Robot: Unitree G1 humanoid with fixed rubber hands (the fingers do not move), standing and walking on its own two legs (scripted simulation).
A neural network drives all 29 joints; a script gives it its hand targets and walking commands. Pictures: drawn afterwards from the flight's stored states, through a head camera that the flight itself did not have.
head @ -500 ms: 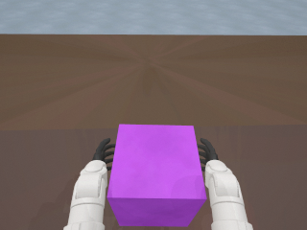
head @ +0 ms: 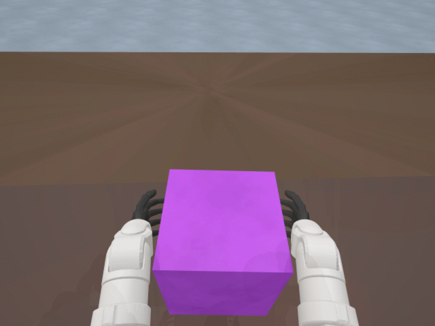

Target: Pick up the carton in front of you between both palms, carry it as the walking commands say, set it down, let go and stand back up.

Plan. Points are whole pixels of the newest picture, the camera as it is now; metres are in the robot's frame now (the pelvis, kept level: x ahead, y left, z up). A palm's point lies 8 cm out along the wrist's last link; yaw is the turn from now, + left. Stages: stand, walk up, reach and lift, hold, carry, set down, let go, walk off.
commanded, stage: hold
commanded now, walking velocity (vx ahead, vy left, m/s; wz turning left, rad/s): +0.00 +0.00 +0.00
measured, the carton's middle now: (220, 245) +0.29 +0.00 -0.02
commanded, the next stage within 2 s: carry in 0.36 s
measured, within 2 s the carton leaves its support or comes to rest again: neither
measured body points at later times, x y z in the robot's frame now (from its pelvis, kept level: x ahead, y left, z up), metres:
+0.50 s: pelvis +0.03 +0.00 +0.00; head -0.01 -0.01 +0.44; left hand +0.32 +0.15 +0.05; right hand +0.32 -0.16 +0.05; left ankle +0.03 +0.13 -0.74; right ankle +0.02 -0.13 -0.74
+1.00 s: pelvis +0.23 -0.02 +0.00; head +0.23 -0.02 +0.45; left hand +0.51 +0.12 +0.08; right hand +0.50 -0.18 +0.07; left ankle +0.13 +0.09 -0.74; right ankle +0.29 -0.13 -0.71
